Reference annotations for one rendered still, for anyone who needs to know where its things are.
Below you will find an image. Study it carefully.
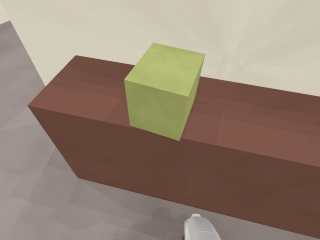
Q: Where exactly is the robot right thigh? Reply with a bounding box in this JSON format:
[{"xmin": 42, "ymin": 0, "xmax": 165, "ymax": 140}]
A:
[{"xmin": 184, "ymin": 216, "xmax": 221, "ymax": 240}]

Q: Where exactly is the carton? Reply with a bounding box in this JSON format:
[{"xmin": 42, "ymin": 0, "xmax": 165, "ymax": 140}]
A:
[{"xmin": 124, "ymin": 42, "xmax": 205, "ymax": 141}]

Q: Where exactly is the robot right shin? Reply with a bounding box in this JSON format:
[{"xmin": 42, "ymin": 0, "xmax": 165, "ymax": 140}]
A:
[{"xmin": 191, "ymin": 213, "xmax": 201, "ymax": 217}]

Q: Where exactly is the pedestal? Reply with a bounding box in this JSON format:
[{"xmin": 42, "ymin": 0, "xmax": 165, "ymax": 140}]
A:
[{"xmin": 27, "ymin": 55, "xmax": 320, "ymax": 239}]

